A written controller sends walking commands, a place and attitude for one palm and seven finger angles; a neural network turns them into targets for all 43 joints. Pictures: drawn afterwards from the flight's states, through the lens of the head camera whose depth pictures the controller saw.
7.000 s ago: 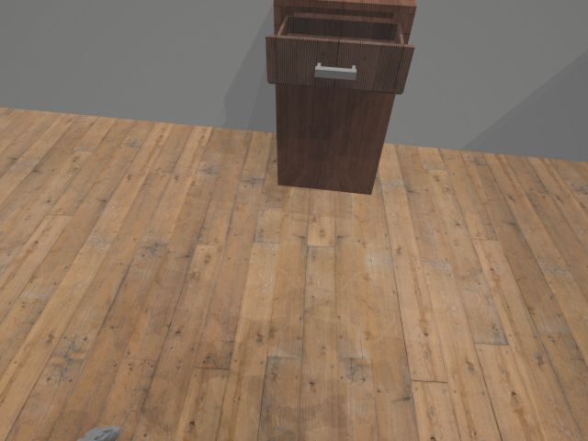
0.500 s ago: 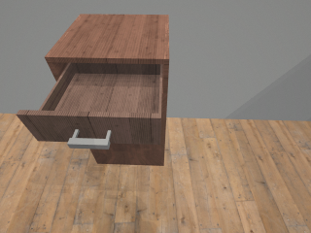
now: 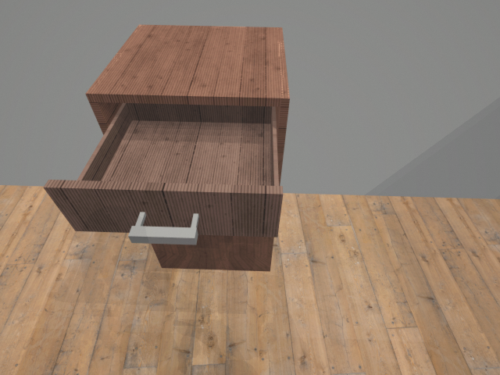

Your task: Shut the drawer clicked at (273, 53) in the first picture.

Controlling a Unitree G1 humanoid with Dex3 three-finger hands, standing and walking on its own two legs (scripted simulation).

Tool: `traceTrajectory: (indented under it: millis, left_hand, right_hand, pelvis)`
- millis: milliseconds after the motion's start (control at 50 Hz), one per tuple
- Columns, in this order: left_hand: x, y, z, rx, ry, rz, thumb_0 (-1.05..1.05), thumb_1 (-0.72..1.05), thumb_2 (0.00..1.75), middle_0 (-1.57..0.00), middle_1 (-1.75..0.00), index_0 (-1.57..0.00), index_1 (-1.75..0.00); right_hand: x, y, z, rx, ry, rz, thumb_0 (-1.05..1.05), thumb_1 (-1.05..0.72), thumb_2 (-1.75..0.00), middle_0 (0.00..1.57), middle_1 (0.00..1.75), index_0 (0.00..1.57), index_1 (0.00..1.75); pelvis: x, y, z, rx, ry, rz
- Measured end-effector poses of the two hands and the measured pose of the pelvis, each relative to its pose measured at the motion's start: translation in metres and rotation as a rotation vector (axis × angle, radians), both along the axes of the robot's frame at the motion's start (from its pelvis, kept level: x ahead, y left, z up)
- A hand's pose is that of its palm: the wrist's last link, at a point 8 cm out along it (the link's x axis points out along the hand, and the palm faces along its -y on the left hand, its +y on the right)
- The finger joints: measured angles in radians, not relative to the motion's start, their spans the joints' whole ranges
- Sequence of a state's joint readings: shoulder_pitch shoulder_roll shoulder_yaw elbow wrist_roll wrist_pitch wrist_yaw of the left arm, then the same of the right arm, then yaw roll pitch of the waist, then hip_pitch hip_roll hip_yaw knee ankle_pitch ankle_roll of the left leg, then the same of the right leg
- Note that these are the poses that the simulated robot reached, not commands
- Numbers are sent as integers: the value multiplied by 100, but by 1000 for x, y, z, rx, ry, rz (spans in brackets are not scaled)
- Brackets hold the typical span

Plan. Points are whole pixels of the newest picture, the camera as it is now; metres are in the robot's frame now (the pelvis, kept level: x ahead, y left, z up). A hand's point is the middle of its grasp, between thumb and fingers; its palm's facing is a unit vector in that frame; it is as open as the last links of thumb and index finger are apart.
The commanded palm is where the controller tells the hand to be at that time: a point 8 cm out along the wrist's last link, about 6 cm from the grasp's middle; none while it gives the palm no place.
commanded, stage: look again from close up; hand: left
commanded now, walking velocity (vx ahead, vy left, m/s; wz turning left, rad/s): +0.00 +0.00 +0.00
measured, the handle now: (166, 226) +0.38 +0.19 +0.00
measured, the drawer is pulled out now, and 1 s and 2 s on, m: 0.28 0.28 0.28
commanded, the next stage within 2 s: shuffle to correct the standing spot in 0.24 s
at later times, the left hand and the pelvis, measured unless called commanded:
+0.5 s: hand out of the picture +0.00 +0.18 -0.18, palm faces +0.01 -0.98 -0.17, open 7.4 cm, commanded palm none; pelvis +0.02 +0.01 +0.00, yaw -1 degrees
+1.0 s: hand out of the picture +0.01 +0.16 -0.17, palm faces +0.05 -0.98 -0.22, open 7.4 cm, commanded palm none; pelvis +0.01 -0.02 +0.00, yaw +0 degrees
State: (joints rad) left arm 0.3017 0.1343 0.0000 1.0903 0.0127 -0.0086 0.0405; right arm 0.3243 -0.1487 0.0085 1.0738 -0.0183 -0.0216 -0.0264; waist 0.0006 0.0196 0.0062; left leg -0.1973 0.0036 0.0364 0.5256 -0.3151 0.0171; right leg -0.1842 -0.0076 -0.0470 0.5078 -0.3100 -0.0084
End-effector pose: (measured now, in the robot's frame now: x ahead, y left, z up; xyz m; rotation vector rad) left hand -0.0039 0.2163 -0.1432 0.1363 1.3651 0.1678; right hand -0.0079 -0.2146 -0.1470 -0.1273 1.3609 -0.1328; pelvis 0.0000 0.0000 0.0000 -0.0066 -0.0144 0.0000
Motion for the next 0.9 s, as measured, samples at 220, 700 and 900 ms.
traceTrajectory:
  millis: [220,700,900]
  left_hand:
    - [15,23,4,14,-4,-14,0,91,90,-20,-30,-20,-30]
    - [4,-19,1,-21,93,14,0,91,90,-20,-30,-20,-30]
    - [10,-20,2,14,48,16,1,91,90,-20,-30,-20,-30]
  right_hand:
    - [-1,20,0,17,33,11,1,-93,-90,20,30,20,30]
    - [28,-7,-3,7,65,3,0,-91,-90,20,30,20,30]
    - [52,-31,-1,-25,-4,17,1,-92,-90,20,30,20,30]
  pelvis:
    - [5,16,2,14,1,-4]
    - [33,-10,1,23,13,-2]
    - [20,-20,0,31,12,-3]
